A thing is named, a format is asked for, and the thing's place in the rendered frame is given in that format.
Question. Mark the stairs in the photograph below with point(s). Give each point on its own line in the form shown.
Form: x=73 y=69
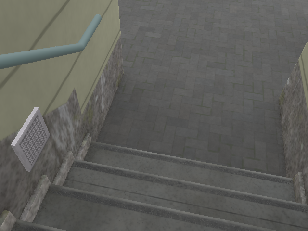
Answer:
x=119 y=188

